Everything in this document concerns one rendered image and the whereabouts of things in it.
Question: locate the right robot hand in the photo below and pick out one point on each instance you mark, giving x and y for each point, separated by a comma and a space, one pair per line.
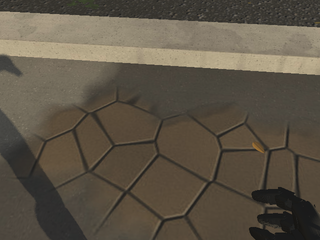
302, 224

